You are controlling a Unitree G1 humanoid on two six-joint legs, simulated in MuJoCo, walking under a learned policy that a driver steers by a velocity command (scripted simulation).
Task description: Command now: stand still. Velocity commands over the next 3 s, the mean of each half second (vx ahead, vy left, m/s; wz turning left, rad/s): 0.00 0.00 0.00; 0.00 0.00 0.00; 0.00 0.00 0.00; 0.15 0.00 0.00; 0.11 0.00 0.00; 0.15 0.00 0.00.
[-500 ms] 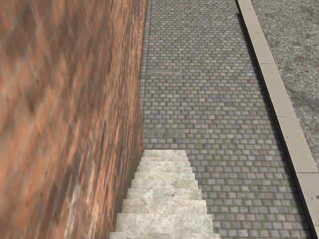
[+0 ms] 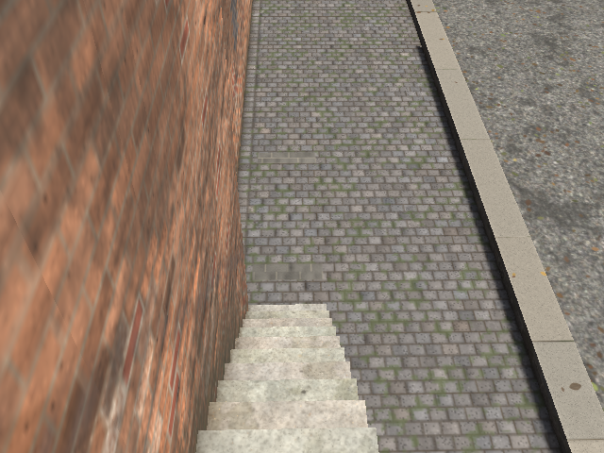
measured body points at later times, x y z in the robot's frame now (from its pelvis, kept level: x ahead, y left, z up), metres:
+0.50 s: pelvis -0.02 +0.00 +0.01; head -0.05 +0.01 +0.46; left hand +0.03 +0.23 -0.14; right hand -0.04 -0.23 -0.14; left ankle -0.03 +0.11 -0.73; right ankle -0.01 -0.10 -0.73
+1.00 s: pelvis -0.01 +0.01 +0.01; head -0.02 +0.02 +0.46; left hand +0.06 +0.23 -0.14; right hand -0.03 -0.22 -0.14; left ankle -0.03 +0.11 -0.73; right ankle -0.01 -0.10 -0.73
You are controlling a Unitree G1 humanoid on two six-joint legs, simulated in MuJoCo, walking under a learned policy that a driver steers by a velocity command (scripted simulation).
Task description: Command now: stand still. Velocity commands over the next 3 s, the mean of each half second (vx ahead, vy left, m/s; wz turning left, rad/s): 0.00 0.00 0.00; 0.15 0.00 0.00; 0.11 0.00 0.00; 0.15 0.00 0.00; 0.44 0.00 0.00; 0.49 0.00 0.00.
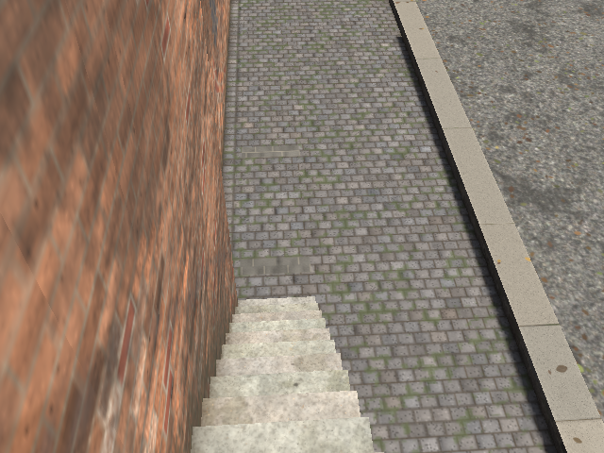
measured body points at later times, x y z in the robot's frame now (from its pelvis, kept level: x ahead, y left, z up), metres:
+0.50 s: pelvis +0.00 +0.00 +0.00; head +0.01 +0.00 +0.45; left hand +0.09 +0.21 -0.15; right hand -0.01 -0.23 -0.16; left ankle -0.02 +0.10 -0.75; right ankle +0.00 -0.11 -0.75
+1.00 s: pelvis +0.05 -0.01 -0.02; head +0.02 -0.01 +0.43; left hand +0.07 +0.22 -0.17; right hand +0.05 -0.28 -0.17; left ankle -0.02 +0.10 -0.75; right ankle +0.00 -0.12 -0.75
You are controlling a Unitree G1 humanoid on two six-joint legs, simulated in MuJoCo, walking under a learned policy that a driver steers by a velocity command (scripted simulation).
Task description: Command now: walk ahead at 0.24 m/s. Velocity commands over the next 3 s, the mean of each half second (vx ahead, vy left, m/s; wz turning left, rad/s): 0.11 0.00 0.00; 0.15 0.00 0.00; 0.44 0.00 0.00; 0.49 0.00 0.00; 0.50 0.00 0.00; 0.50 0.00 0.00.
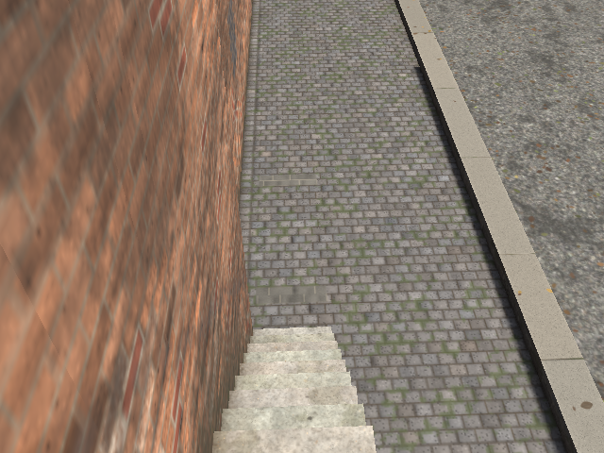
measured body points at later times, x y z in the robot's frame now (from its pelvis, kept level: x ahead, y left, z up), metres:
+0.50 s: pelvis +0.03 +0.03 +0.01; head +0.05 +0.04 +0.46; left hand +0.13 +0.25 -0.14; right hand +0.09 -0.20 -0.12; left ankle -0.07 +0.11 -0.72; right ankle -0.04 -0.11 -0.71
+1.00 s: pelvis +0.02 +0.00 -0.01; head +0.04 +0.00 +0.43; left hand +0.11 +0.25 -0.15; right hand +0.04 -0.27 -0.14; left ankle -0.07 +0.11 -0.72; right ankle -0.05 -0.10 -0.72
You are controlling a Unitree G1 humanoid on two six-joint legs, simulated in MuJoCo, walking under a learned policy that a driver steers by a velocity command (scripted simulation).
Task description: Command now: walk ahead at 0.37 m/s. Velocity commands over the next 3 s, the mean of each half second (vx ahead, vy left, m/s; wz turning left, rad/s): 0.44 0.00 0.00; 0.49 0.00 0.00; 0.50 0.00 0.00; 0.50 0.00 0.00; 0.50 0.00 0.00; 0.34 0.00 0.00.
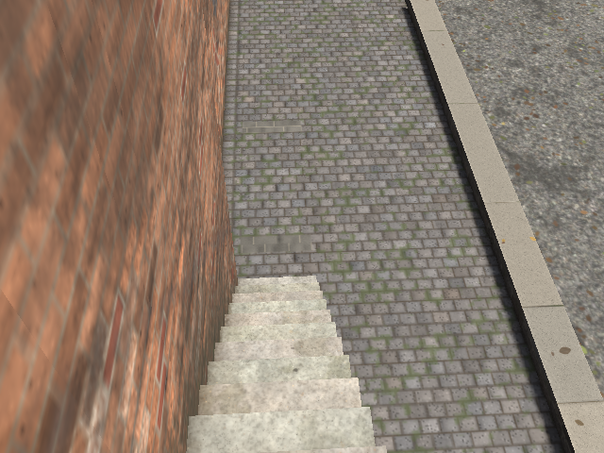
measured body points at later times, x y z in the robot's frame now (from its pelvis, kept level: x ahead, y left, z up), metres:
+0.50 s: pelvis +0.16 +0.06 -0.21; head +0.16 +0.05 +0.24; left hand +0.20 +0.33 -0.34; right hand +0.08 -0.20 -0.35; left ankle +0.14 +0.14 -0.93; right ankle +0.06 -0.09 -0.65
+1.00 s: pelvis +0.40 +0.04 -0.44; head +0.41 +0.06 +0.01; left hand +0.25 +0.29 -0.57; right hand +0.47 -0.18 -0.57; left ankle +0.53 +0.20 -0.99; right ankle +0.36 -0.03 -1.14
